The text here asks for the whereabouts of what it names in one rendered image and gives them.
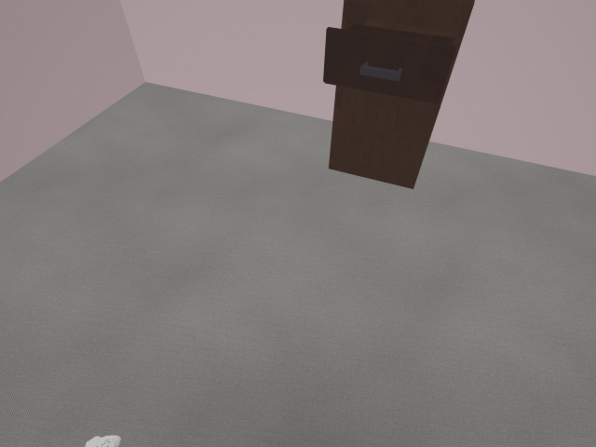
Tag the cabinet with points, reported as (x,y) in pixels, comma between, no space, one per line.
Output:
(384,137)

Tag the drawer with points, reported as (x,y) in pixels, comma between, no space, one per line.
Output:
(425,60)

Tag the handle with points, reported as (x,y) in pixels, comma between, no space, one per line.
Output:
(380,72)

